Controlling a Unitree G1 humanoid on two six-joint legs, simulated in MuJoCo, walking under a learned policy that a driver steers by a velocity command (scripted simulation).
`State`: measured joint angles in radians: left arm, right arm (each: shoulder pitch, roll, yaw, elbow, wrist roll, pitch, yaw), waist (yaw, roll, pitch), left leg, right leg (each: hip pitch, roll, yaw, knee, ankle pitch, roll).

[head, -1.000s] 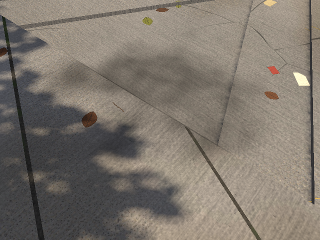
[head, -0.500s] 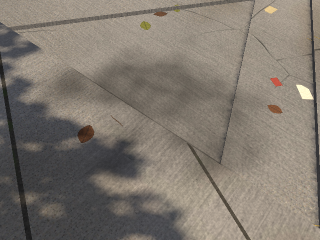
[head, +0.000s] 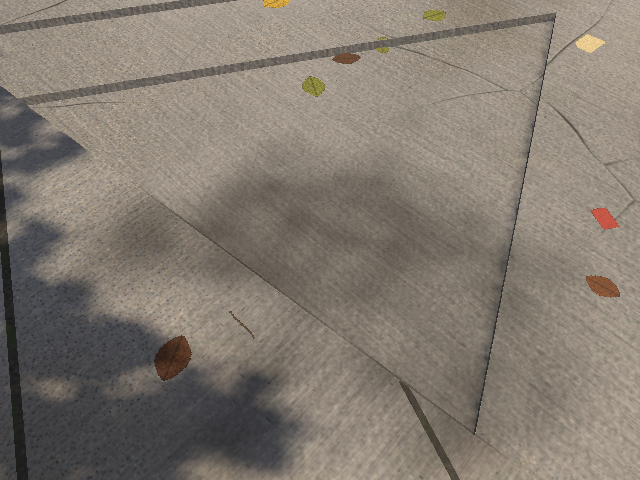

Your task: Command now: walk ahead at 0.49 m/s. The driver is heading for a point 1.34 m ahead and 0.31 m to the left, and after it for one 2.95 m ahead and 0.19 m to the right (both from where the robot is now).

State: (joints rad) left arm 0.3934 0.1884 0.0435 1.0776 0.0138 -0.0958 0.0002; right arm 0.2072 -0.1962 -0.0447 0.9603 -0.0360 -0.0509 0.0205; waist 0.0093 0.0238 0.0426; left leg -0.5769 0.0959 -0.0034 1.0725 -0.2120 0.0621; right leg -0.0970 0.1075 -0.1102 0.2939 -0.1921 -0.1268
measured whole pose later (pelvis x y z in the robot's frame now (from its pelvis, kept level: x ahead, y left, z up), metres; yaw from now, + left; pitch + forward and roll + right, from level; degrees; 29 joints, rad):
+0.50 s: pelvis +0.29 +0.05 +0.00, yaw -1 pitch -1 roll +0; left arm 0.26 0.21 0.05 0.97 0.03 -0.05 -0.01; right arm 0.33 -0.20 -0.06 1.02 -0.01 -0.09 0.00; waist 0.00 -0.03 0.05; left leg -0.16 -0.08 0.11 0.34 -0.17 0.11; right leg -0.49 -0.06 0.01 1.11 -0.27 -0.07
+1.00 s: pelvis +0.55 +0.00 +0.00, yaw +0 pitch -1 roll +1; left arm 0.27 0.21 0.05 0.94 0.02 -0.08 -0.02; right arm 0.30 -0.23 -0.06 0.99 -0.01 -0.05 0.00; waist 0.00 0.02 0.05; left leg -0.42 0.02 -0.02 1.15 -0.30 0.07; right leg -0.22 0.07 -0.09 0.39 -0.16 -0.11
